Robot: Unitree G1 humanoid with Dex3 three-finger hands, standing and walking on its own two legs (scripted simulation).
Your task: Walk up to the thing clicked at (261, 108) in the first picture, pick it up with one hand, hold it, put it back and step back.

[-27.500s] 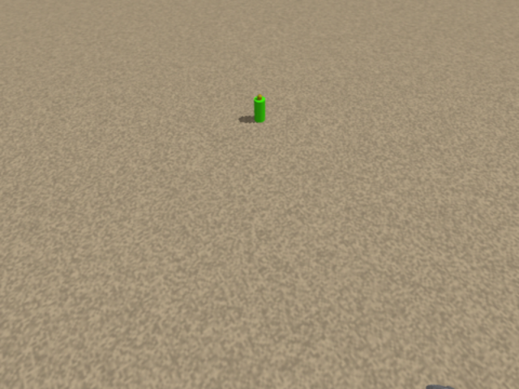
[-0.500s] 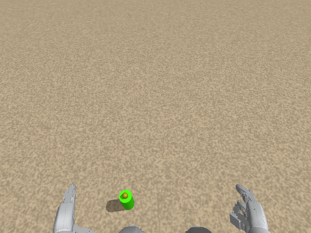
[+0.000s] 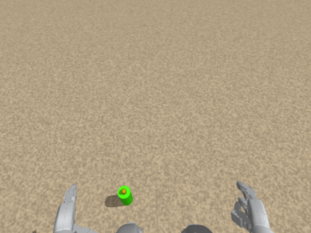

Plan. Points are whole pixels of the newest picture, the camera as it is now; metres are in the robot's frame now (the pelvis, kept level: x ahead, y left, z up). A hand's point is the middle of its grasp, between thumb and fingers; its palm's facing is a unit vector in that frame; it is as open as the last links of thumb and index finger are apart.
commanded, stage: home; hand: left
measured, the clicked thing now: (125, 195) +0.38 +0.18 -0.63
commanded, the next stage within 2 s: stand in 1.16 s
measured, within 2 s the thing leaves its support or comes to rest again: neither
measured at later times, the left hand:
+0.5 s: hand (93, 222) +0.16 +0.18 -0.06, palm faces +0.11 -0.95 -0.28, open 17.6 cm
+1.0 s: hand (91, 221) +0.16 +0.18 -0.06, palm faces +0.11 -0.95 -0.28, open 17.6 cm
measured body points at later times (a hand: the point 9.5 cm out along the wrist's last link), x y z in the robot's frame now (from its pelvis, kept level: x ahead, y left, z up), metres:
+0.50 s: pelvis -0.01 -0.01 +0.00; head +0.01 +0.00 +0.45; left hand +0.15 +0.22 -0.04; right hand +0.15 -0.25 -0.07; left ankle +0.01 +0.12 -0.69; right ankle +0.00 -0.13 -0.69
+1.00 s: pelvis -0.01 +0.00 +0.00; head +0.02 +0.01 +0.45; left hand +0.15 +0.23 -0.04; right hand +0.15 -0.24 -0.07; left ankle +0.01 +0.12 -0.69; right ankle +0.00 -0.13 -0.69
